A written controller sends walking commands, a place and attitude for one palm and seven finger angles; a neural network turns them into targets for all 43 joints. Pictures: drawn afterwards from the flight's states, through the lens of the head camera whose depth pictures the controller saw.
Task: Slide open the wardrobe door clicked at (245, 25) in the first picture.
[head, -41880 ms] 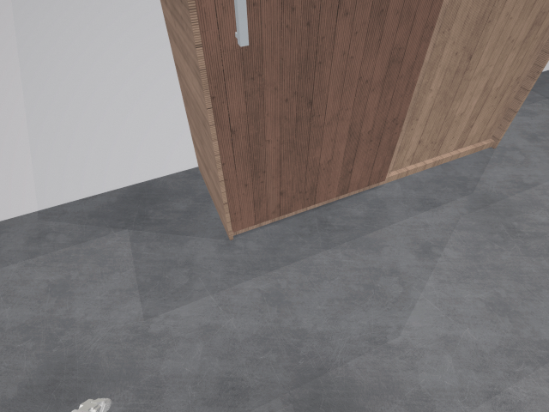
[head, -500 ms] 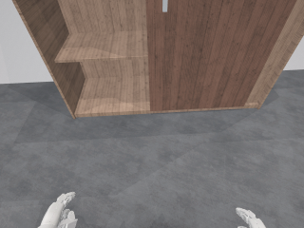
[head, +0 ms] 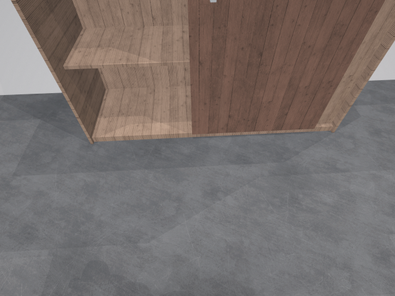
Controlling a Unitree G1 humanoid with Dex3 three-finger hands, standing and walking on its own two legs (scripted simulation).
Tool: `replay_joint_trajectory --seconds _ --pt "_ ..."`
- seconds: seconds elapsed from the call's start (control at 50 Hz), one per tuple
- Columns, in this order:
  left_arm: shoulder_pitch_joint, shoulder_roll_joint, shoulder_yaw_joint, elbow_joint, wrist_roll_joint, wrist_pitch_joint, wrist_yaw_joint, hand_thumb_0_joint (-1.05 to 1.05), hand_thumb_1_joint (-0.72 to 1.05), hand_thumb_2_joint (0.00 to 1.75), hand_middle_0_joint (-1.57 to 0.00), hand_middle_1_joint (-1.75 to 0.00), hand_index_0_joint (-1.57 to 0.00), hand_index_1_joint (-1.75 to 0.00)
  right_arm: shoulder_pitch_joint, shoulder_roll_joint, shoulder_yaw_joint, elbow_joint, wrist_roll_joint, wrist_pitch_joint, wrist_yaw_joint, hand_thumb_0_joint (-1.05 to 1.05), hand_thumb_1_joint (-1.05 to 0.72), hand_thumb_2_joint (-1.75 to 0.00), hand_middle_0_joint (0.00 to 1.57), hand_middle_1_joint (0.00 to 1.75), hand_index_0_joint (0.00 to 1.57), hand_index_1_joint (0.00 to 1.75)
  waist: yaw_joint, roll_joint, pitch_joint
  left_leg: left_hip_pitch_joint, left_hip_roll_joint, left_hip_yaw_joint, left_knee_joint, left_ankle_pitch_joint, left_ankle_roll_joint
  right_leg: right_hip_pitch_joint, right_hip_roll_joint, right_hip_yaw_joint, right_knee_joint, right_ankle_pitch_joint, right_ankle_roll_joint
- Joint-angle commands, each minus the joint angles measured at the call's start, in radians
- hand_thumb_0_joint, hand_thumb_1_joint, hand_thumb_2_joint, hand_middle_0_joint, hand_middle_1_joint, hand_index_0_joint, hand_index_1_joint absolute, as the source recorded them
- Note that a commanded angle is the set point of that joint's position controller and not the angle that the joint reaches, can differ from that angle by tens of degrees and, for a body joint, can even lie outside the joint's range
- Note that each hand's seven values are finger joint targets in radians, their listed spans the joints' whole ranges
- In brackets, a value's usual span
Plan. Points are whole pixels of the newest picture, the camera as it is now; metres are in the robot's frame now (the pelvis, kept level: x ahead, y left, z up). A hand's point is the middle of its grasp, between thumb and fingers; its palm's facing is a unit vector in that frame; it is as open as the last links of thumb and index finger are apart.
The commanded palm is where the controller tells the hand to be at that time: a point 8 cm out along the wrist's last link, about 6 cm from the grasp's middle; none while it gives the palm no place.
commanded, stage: let the arm hang, fingers relaxed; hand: left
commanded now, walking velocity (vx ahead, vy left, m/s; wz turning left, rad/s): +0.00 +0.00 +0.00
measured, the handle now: out of the picture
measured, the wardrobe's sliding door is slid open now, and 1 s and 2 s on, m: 0.67 0.67 0.67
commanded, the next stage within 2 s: look to check the result in 0.40 s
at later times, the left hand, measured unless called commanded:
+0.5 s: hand out of the picture +0.13 +0.23 -0.15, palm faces -0.07 -0.94 -0.33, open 7.3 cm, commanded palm none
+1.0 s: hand out of the picture +0.13 +0.22 -0.15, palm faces -0.05 -0.93 -0.35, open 7.4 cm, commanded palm none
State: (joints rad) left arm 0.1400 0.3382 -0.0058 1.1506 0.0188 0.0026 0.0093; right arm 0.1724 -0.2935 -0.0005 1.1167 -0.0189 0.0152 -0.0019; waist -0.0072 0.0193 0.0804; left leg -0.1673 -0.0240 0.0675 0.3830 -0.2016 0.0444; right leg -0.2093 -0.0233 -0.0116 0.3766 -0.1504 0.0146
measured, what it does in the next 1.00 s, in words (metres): stands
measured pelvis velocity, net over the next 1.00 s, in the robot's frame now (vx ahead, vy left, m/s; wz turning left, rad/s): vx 0.04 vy -0.02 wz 0.00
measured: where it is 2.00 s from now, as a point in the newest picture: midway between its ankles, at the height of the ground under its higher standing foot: outside the picture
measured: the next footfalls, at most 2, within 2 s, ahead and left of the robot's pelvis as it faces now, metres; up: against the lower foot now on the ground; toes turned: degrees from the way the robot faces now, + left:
none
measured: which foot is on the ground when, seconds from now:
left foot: down 0.00-1.00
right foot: down 0.00-1.00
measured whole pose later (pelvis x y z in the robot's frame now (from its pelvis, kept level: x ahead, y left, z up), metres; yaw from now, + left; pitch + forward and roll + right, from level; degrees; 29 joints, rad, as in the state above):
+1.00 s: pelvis +0.04 -0.02 +0.01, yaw +0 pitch -1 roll +0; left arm 0.07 0.33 -0.01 1.13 0.02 -0.02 0.00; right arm 0.09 -0.35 0.01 1.12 -0.02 0.00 0.00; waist -0.01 0.02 0.05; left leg -0.05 0.00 0.05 0.27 -0.20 0.01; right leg -0.11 0.01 -0.03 0.30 -0.17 -0.02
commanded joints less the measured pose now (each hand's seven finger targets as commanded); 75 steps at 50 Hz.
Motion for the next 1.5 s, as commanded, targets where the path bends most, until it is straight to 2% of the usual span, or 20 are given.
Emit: replay_joint_trajectory --seconds 0.0,0.06,0.18,0.22,0.26,0.38,0.5,0.58,0.64,0.72,0.78,0.82,0.9,1.28,1.34,1.4,1.48 --pt "-0.061 0.168 0.029 -0.061 -0.002 -0.025 0.006 0.0 0.9 0.9 -0.2 -0.3 -0.2 -0.3 -0.042 -0.21 -0.04 -0.053 0.005 -0.026 -0.006 0.0 -0.9 -0.9 0.2 0.3 0.2 0.3 -0.001 -0.029 -0.089 0.002 0.154 -0.153 -0.121 0.046 -0.003 0.05 -0.096 0.108 -0.065 0.015 -0.036" --pt "-0.086 0.176 0.027 -0.065 -0.002 -0.028 0.005 0.0 0.9 0.9 -0.2 -0.3 -0.2 -0.3 -0.07 -0.216 -0.037 -0.05 0.004 -0.028 -0.003 0.0 -0.9 -0.9 0.2 0.3 0.2 0.3 -0.001 -0.051 -0.093 0.021 0.154 -0.149 -0.131 0.077 -0.007 0.056 -0.099 0.105 -0.072 0.035 -0.03" --pt "-0.123 0.189 0.03 -0.083 0.0 -0.033 0.005 0.0 0.9 0.9 -0.2 -0.3 -0.2 -0.3 -0.112 -0.233 -0.036 -0.052 0.003 -0.032 0.002 0.0 -0.9 -0.9 0.2 0.3 0.2 0.3 -0.003 -0.032 -0.097 0.045 0.153 -0.142 -0.142 0.128 -0.013 0.07 -0.103 0.107 -0.078 0.08 -0.029" --pt "-0.125 0.192 0.032 -0.088 0.0 -0.037 0.005 0.0 0.9 0.9 -0.2 -0.3 -0.2 -0.3 -0.118 -0.234 -0.035 -0.055 0.003 -0.034 0.002 0.0 -0.9 -0.9 0.2 0.3 0.2 0.3 -0.004 -0.034 -0.13 0.067 0.153 -0.141 -0.135 0.159 -0.014 0.09 -0.107 0.109 -0.076 0.115 -0.03" --pt "-0.134 0.195 0.032 -0.092 0.0 -0.038 0.004 0.0 0.9 0.9 -0.2 -0.3 -0.2 -0.3 -0.124 -0.238 -0.035 -0.059 0.003 -0.035 0.002 0.0 -0.9 -0.9 0.2 0.3 0.2 0.3 -0.005 -0.035 -0.127 0.073 0.153 -0.14 -0.136 0.177 -0.016 0.094 -0.106 0.107 -0.077 0.134 -0.031" --pt "-0.129 0.198 0.034 -0.096 -0.002 -0.038 0.003 0.0 0.9 0.9 -0.2 -0.3 -0.2 -0.3 -0.131 -0.248 -0.032 -0.061 0.003 -0.037 -0.002 0.0 -0.9 -0.9 0.2 0.3 0.2 0.3 -0.004 -0.007 -0.126 0.087 0.154 -0.134 -0.139 0.204 -0.02 0.111 -0.11 0.106 -0.083 0.163 -0.036" --pt "-0.113 0.203 0.037 -0.093 -0.003 -0.043 0.005 0.0 0.9 0.9 -0.2 -0.3 -0.2 -0.3 -0.118 -0.252 -0.032 -0.063 0.006 -0.036 -0.006 0.0 -0.9 -0.9 0.2 0.3 0.2 0.3 -0.008 -0.023 -0.162 0.119 0.158 -0.129 -0.123 0.242 -0.021 0.143 -0.114 0.109 -0.085 0.235 -0.043" --pt "-0.106 0.202 0.037 -0.085 -0.006 -0.043 0.005 0.0 0.9 0.9 -0.2 -0.3 -0.2 -0.3 -0.113 -0.256 -0.032 -0.058 0.005 -0.036 -0.01 0.0 -0.9 -0.9 0.2 0.3 0.2 0.3 -0.008 -0.011 -0.159 0.128 0.161 -0.126 -0.123 0.258 -0.023 0.148 -0.116 0.11 -0.086 0.259 -0.047" --pt "-0.106 0.205 0.036 -0.082 -0.007 -0.04 0.006 0.0 0.9 0.9 -0.2 -0.3 -0.2 -0.3 -0.112 -0.254 -0.031 -0.055 0.006 -0.032 -0.01 0.0 -0.9 -0.9 0.2 0.3 0.2 0.3 -0.009 -0.013 -0.139 0.121 0.161 -0.126 -0.128 0.23 -0.024 0.14 -0.114 0.112 -0.094 0.236 -0.047" --pt "-0.104 0.206 0.036 -0.078 -0.006 -0.041 0.006 0.0 0.9 0.9 -0.2 -0.3 -0.2 -0.3 -0.104 -0.254 -0.033 -0.053 0.007 -0.032 -0.01 0.0 -0.9 -0.9 0.2 0.3 0.2 0.3 -0.011 -0.027 -0.154 0.129 0.163 -0.123 -0.128 0.224 -0.023 0.148 -0.115 0.114 -0.096 0.244 -0.048" --pt "-0.105 0.206 0.035 -0.077 -0.007 -0.041 0.006 0.0 0.9 0.9 -0.2 -0.3 -0.2 -0.3 -0.109 -0.253 -0.032 -0.05 0.006 -0.031 -0.01 0.0 -0.9 -0.9 0.2 0.3 0.2 0.3 -0.009 -0.022 -0.123 0.117 0.162 -0.122 -0.134 0.205 -0.024 0.136 -0.114 0.114 -0.105 0.226 -0.048" --pt "-0.106 0.209 0.037 -0.077 -0.006 -0.043 0.006 0.0 0.9 0.9 -0.2 -0.3 -0.2 -0.3 -0.104 -0.252 -0.033 -0.049 0.006 -0.03 -0.009 0.0 -0.9 -0.9 0.2 0.3 0.2 0.3 -0.01 -0.038 -0.137 0.121 0.161 -0.124 -0.131 0.207 -0.024 0.146 -0.115 0.115 -0.104 0.24 -0.048" --pt "-0.105 0.209 0.037 -0.08 -0.005 -0.044 0.007 0.0 0.9 0.9 -0.2 -0.3 -0.2 -0.3 -0.105 -0.254 -0.033 -0.053 0.005 -0.031 -0.008 0.0 -0.9 -0.9 0.2 0.3 0.2 0.3 -0.01 -0.025 -0.143 0.126 0.16 -0.124 -0.129 0.212 -0.024 0.147 -0.114 0.121 -0.106 0.247 -0.05" --pt "-0.112 0.21 0.038 -0.089 -0.007 -0.045 0.005 0.0 0.9 0.9 -0.2 -0.3 -0.2 -0.3 -0.106 -0.255 -0.032 -0.053 0.004 -0.033 -0.009 0.0 -0.9 -0.9 0.2 0.3 0.2 0.3 -0.009 -0.026 -0.126 0.123 0.162 -0.122 -0.14 0.207 -0.027 0.151 -0.114 0.126 -0.112 0.256 -0.054" --pt "-0.111 0.21 0.038 -0.088 -0.007 -0.045 0.005 0.0 0.9 0.9 -0.2 -0.3 -0.2 -0.3 -0.103 -0.257 -0.032 -0.052 0.004 -0.033 -0.01 0.0 -0.9 -0.9 0.2 0.3 0.2 0.3 -0.009 -0.015 -0.132 0.124 0.163 -0.12 -0.14 0.209 -0.028 0.156 -0.115 0.126 -0.112 0.257 -0.054" --pt "-0.106 0.211 0.04 -0.09 -0.006 -0.046 0.006 0.0 0.9 0.9 -0.2 -0.3 -0.2 -0.3 -0.096 -0.257 -0.033 -0.053 0.006 -0.034 -0.01 0.0 -0.9 -0.9 0.2 0.3 0.2 0.3 -0.01 -0.03 -0.149 0.132 0.165 -0.12 -0.135 0.223 -0.027 0.166 -0.112 0.124 -0.108 0.274 -0.055" --pt "-0.107 0.211 0.038 -0.086 -0.008 -0.044 0.005 0.0 0.9 0.9 -0.2 -0.3 -0.2 -0.3 -0.099 -0.257 -0.032 -0.049 0.005 -0.033 -0.011 0.0 -0.9 -0.9 0.2 0.3 0.2 0.3 -0.009 -0.024 -0.12 0.12 0.164 -0.121 -0.143 0.201 -0.028 0.152 -0.112 0.125 -0.117 0.247 -0.055"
